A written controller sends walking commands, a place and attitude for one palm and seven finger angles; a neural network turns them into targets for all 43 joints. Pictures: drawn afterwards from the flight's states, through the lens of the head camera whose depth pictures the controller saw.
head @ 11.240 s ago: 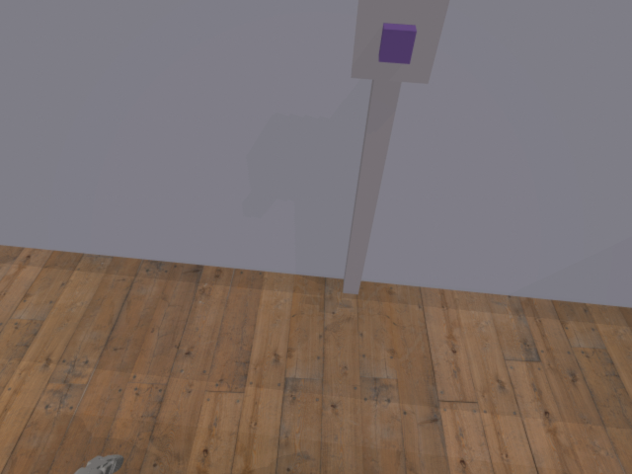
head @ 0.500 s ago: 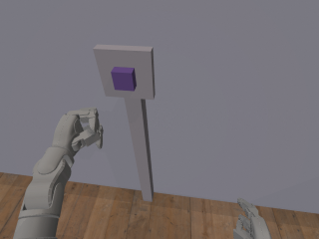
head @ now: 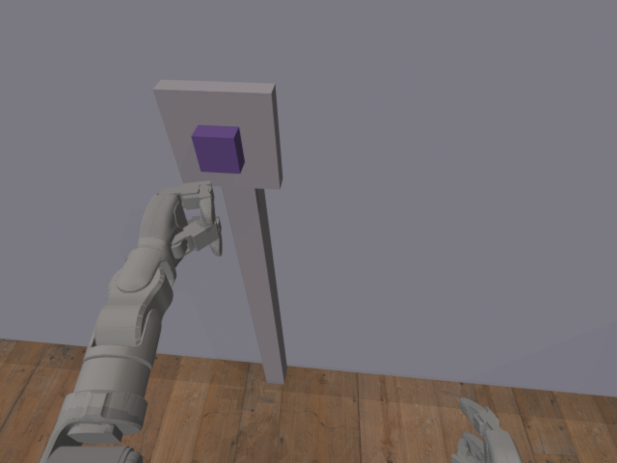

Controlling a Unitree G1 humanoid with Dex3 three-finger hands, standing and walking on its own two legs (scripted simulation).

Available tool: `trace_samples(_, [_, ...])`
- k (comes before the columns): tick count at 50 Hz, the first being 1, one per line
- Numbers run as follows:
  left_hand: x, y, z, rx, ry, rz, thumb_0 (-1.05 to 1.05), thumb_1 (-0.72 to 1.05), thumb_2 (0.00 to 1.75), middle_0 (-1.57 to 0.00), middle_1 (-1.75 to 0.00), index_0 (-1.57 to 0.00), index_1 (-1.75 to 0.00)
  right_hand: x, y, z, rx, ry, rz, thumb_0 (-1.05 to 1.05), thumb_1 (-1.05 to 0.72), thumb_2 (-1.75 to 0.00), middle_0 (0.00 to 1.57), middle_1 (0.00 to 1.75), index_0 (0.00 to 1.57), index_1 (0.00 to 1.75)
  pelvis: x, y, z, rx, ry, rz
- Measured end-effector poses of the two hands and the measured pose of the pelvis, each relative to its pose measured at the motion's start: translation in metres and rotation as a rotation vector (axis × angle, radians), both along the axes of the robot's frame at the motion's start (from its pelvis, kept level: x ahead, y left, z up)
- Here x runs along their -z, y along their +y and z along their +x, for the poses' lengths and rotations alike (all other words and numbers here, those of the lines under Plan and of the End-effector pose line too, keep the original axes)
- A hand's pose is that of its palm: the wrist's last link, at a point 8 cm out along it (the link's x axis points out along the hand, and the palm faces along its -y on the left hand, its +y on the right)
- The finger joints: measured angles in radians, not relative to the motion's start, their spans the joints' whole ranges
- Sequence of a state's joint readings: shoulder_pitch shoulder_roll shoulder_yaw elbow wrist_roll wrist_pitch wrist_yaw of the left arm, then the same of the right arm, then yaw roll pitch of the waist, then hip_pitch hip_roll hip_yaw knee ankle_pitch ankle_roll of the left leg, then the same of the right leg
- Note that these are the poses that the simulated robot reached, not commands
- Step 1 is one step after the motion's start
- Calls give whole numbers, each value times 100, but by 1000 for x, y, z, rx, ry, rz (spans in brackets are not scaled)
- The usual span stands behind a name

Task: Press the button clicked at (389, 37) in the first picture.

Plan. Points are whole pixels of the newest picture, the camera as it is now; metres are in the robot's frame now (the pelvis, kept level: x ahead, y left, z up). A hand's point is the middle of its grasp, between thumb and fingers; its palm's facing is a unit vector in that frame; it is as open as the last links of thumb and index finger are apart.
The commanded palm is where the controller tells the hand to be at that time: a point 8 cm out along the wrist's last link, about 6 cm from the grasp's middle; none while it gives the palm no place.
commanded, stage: aim a knuckle at the button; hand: left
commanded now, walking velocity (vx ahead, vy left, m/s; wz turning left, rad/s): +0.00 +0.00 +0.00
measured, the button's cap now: (220, 148) +0.49 +0.16 +0.18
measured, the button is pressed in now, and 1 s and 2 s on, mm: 0 0 11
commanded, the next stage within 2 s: press the button with the knuckle in 0.80 s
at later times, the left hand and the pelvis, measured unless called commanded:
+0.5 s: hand (220, 222) +0.37 +0.13 +0.14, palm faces -0.02 -1.00 -0.03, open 3.1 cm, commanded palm +0.35 +0.19 +0.15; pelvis +0.01 -0.01 +0.00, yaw -1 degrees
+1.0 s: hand (217, 219) +0.38 +0.14 +0.14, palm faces -0.03 -1.00 -0.01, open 3.1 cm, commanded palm +0.36 +0.19 +0.15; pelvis +0.00 +0.00 +0.00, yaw -1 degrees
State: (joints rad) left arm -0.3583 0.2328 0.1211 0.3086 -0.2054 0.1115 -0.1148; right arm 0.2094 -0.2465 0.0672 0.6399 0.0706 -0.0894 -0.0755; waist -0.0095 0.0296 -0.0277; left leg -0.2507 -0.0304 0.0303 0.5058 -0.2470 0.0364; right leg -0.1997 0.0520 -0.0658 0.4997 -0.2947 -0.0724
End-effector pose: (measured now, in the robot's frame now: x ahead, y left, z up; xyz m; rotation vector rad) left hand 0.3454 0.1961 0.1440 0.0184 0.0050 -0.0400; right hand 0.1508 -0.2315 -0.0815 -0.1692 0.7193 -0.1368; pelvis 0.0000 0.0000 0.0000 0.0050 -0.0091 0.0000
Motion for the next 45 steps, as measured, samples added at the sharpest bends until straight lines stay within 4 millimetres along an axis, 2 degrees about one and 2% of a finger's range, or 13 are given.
trace_samples(8, [-1, -13, 24, 2, -2, -1, 2, 90, 90, -130, -150, -130, -150, 9, -9, -20, 40, 70, 7, 1, -90, -90, 20, 30, 20, 30, 0, -2, 3, 11, 19, 2])
trace_samples(16, [5, -16, 21, -8, -5, 0, 2, 90, 90, -130, -150, -130, -150, 13, -18, -32, 72, 108, 12, 1, -90, -90, 20, 30, 20, 30, -1, -5, 8, 27, 20, 6])
trace_samples(26, [-1, -7, 8, -15, -30, 3, 2, 90, 90, -130, -150, -130, -150, 6, -20, -16, 54, 64, 3, 1, -90, -90, 20, 30, 20, 30, -1, -8, 5, 16, 9, 3])
trace_samples(34, [2, -6, 7, -19, -4, -6, 2, 90, 90, -130, -150, -130, -150, -2, -14, -2, 27, 18, 1, 1, -90, -90, 20, 30, 20, 30, -1, -8, 0, 10, 8, 1])
trace_samples(39, [-2, -5, 9, -12, -21, -7, 2, 90, 90, -130, -150, -130, -150, -2, -9, -3, 19, 16, 5, 1, -90, -90, 20, 30, 20, 30, 0, -6, -1, 7, 7, 0])
trace_samples(45, [2, -2, 14, -12, 1, -13, 2, 90, 90, -130, -150, -130, -150, 2, -6, -13, 28, 48, 7, 1, -90, -90, 20, 30, 20, 30, 0, -3, -2, 10, 12, -2])
